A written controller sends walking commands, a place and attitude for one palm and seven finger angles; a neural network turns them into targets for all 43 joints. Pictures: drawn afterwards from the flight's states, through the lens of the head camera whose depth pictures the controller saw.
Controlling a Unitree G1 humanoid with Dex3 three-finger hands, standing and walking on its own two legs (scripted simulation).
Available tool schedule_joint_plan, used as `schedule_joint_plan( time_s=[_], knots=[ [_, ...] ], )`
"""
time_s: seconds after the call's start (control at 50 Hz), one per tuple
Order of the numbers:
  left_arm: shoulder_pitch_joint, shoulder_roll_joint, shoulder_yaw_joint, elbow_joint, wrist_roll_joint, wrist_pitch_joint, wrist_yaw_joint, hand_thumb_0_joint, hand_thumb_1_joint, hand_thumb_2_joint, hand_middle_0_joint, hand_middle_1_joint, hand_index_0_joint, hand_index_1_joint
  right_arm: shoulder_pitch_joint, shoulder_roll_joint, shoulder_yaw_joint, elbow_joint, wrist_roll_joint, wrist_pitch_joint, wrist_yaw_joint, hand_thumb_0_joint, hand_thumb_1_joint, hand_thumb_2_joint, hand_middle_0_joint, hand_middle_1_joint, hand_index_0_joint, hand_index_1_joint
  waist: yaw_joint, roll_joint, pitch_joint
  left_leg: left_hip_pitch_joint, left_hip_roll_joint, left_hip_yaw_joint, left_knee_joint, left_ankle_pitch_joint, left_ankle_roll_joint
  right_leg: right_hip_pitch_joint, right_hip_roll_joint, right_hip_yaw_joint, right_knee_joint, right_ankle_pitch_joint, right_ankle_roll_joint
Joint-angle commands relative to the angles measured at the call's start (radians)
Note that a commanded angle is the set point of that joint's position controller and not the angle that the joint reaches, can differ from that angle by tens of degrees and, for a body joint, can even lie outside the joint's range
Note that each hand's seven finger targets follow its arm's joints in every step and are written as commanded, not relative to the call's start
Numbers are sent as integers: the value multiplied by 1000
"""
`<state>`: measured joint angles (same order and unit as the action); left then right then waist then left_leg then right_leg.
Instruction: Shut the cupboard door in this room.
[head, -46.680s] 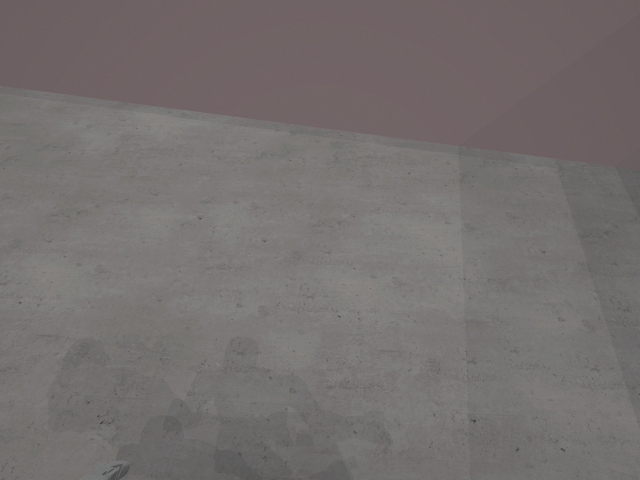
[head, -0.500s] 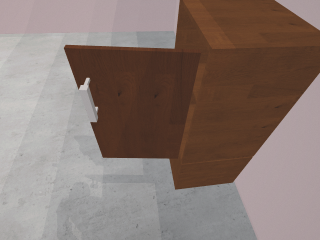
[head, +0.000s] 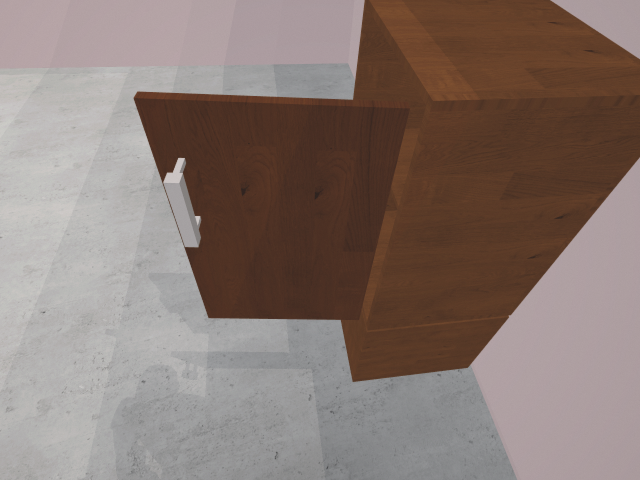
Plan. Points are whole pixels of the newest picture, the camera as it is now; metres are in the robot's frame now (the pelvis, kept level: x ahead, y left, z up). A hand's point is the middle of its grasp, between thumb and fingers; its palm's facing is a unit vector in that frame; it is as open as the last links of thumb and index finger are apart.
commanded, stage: look again from close up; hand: left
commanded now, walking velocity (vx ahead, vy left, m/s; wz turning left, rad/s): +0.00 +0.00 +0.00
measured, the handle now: (186, 203) +0.51 +0.25 +0.03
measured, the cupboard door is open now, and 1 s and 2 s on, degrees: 83 83 83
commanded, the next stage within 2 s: shuffle to correct the standing spot in 0.06 s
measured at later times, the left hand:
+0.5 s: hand out of the picture +0.02 +0.17 -0.18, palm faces +0.08 -0.98 -0.18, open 7.4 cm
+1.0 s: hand out of the picture +0.13 +0.18 -0.18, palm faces +0.03 -0.98 -0.21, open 7.4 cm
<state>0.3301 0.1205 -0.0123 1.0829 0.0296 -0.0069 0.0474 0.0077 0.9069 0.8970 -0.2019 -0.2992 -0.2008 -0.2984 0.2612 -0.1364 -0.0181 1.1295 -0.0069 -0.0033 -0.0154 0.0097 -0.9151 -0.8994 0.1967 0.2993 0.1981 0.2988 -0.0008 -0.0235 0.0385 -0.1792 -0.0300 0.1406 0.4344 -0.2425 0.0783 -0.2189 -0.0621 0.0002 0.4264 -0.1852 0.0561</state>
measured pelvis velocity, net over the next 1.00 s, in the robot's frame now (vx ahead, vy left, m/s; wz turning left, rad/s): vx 0.07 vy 0.00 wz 0.04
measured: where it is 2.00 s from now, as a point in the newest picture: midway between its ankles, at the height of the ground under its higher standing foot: outside the picture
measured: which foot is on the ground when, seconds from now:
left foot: down 0.00-1.00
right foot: down 0.00-0.58, up 0.60-0.80, down 0.82-1.00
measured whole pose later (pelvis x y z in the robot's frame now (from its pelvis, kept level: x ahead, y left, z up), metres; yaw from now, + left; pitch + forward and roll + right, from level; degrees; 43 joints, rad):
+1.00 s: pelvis +0.07 +0.00 -0.01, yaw +2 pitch -1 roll -1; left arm 0.19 0.16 0.01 1.00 0.02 0.00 0.05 0.01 0.91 0.90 -0.20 -0.30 -0.20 -0.30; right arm 0.18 -0.16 -0.04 1.07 0.00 0.03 -0.04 0.01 -0.92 -0.90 0.20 0.30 0.20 0.30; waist -0.02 0.02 0.09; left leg -0.18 0.01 0.05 0.58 -0.41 0.00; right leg -0.25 -0.01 -0.09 0.54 -0.27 -0.02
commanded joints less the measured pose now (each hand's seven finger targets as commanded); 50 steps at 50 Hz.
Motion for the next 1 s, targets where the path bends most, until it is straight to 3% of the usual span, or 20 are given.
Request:
schedule_joint_plan(
  time_s=[0.0, 0.14, 0.3, 0.36, 0.42, 0.46, 0.5, 0.52, 0.56, 0.58, 0.68, 0.78, 0.8, 0.82, 0.84, 0.86, 0.88, 0.92, 0.96, 0.98],
  knots=[
    [76, 91, 21, -22, -5, -7, 5, 0, 900, 900, -200, -300, -200, -300, 56, -108, -19, -31, 3, -19, -6, 0, -900, -900, 200, 300, 200, 300, 0, 22, 47, -35, 152, -165, -162, -18, -44, -9, -40, 40, -40, 73, -58],
    [59, 102, 23, -20, -9, -9, 6, 0, 900, 900, -200, -300, -200, -300, 52, -115, -16, -26, 3, -24, -9, 0, -900, -900, 200, 300, 200, 300, -3, 10, 18, 14, 149, -144, -128, 116, -46, 10, -48, 47, -40, 128, -58],
    [68, 103, 41, -47, 7, 6, -16, 0, 900, 900, -200, -300, -200, -300, 51, -156, -30, -58, -6, 3, 3, 0, -900, -900, 200, 300, 200, 300, 18, 64, 124, -143, 176, -239, -212, -381, 2, -22, -8, -39, 42, -176, -57],
    [87, 106, 47, -51, 4, -4, -17, 0, 900, 900, -200, -300, -200, -300, 64, -138, -26, -70, -7, -2, 3, 0, -900, -900, 200, 300, 200, 300, 19, -8, 121, -138, 132, -199, -117, -303, -4, -25, -44, 40, -7, -204, -87],
    [125, 154, 66, -43, -1, -13, -11, 0, 900, 900, -200, -300, -200, -300, 80, -96, -16, -84, -5, -10, 3, 0, -900, -900, 200, 300, 200, 300, 24, -160, 85, -200, 42, -83, 85, -156, -33, 71, -153, 200, -86, -180, -154],
    [139, 169, 72, -38, -8, -15, -3, 0, 900, 900, -200, -300, -200, -300, 60, -80, -9, -97, -6, -14, -1, 0, -900, -900, 200, 300, 200, 300, 20, -204, 54, -184, 42, -61, 137, -74, -57, 97, -219, 242, -85, 46, -190],
    [74, 138, 64, -53, -9, -12, 1, 0, 900, 900, -200, -300, -200, -300, 107, -81, -7, -68, 0, -23, -7, 0, -900, -900, 200, 300, 200, 300, -19, -57, 10, -1, 82, -100, 6, 225, -56, 42, -121, 80, 59, 340, -135],
    [56, 108, 55, -59, -11, -7, 6, 0, 900, 900, -200, -300, -200, -300, 148, -111, -11, -42, 0, -31, -16, 0, -900, -900, 200, 300, 200, 300, -28, 62, -13, 118, 140, -148, 8, 626, -51, -13, -54, -2, 153, 362, -84],
    [35, 99, 45, -71, -20, 6, 21, 0, 900, 900, -200, -300, -200, -300, 182, -148, -19, -19, 5, -26, -35, 0, -900, -900, 200, 300, 200, 300, -29, 205, -19, 278, 251, -221, 1, 1270, -38, -132, 8, -62, 224, -137, -33],
    [17, 106, 48, -78, -20, 17, 23, 0, 900, 900, -200, -300, -200, -300, 181, -166, -24, -21, 3, -17, -40, 0, -900, -900, 200, 300, 200, 300, -30, 208, 3, 313, 273, -227, -8, 1324, -13, -183, 18, -65, 265, -267, -31],
    [15, 80, 53, -86, -14, 27, 16, 0, 900, 900, -200, -300, -200, -300, 60, -156, -36, -79, -7, 0, -41, 0, -900, -900, 200, 300, 200, 300, 3, 124, -2, 225, 280, -194, -28, 1047, 76, -130, 12, -49, 283, -191, -46],
    [39, 101, 60, -98, -6, 20, 9, 0, 900, 900, -200, -300, -200, -300, 13, -144, -46, -85, -5, 2, -35, 0, -900, -900, 200, 300, 200, 300, 31, 82, -27, 145, 235, -171, 57, 811, 22, 7, 4, -34, 86, 63, -62],
    [57, 126, 63, -92, -4, 13, 10, 0, 900, 900, -200, -300, -200, -300, 14, -132, -47, -88, -3, 3, -34, 0, -900, -900, 200, 300, 200, 300, 35, 13, -36, 81, 182, -151, 108, 657, -11, 76, -30, 18, 53, 348, -79],
    [59, 160, 64, -93, -2, 7, 10, 0, 900, 900, -200, -300, -200, -300, 33, -119, -49, -92, 2, 6, -31, 0, -900, -900, 200, 300, 200, 300, 17, -61, -48, -3, 110, -119, 168, 379, -49, 119, -135, 119, 67, 609, -135],
    [32, 177, 64, -92, -6, 1, 12, 0, 900, 900, -200, -300, -200, -300, 49, -85, -46, -87, 8, 17, -27, 0, -900, -900, 200, 300, 200, 300, -2, -171, -65, -43, 57, -90, 211, 51, -77, 136, -236, 195, 31, 731, -212],
    [19, 181, 61, -91, -9, -3, 12, 0, 900, 900, -200, -300, -200, -300, 33, -64, -40, -88, 7, 26, -25, 0, -900, -900, 200, 300, 200, 300, 6, -202, -70, -70, 42, -98, 275, -243, -87, 136, -277, 222, -18, 764, -267],
    [-9, 181, 57, -95, -6, -2, 13, 0, 900, 900, -200, -300, -200, -300, 10, -59, -37, -89, 6, 30, -25, 0, -900, -900, 200, 300, 200, 300, 8, -180, -62, -77, 54, -124, 308, -304, -85, 108, -273, 220, -37, 696, -286],
    [-74, 183, 57, -109, -6, 0, 12, 0, 900, 900, -200, -300, -200, -300, 17, -52, -30, -77, 7, 27, -22, 0, -900, -900, 200, 300, 200, 300, -17, -112, -52, -55, 68, -128, 195, -252, -87, 82, -229, 167, -16, 602, -267],
    [-115, 188, 56, -111, -17, 0, 6, 0, 900, 900, -200, -300, -200, -300, 64, -59, -26, -48, 5, 19, -20, 0, -900, -900, 200, 300, 200, 300, -41, -84, -69, 45, 79, -118, -16, -10, -88, 47, -165, 117, 17, 439, -190],
    [-111, 168, 53, -112, -22, 0, 0, 0, 900, 900, -200, -300, -200, -300, 55, -85, -25, -44, -2, 10, -20, 0, -900, -900, 200, 300, 200, 300, -27, -20, -69, 87, 112, -151, -37, 131, -77, 8, -105, 82, 22, 329, -140]
  ],
)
